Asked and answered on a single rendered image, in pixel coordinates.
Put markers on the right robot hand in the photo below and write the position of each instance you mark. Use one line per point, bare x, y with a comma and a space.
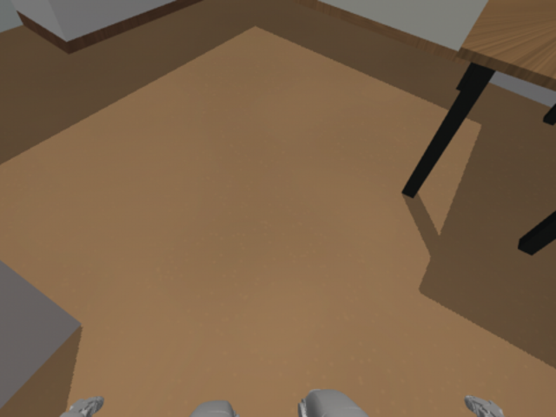
483, 408

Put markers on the left robot hand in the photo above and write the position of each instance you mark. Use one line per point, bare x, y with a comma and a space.
84, 408

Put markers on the table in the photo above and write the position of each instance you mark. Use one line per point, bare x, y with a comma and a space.
514, 37

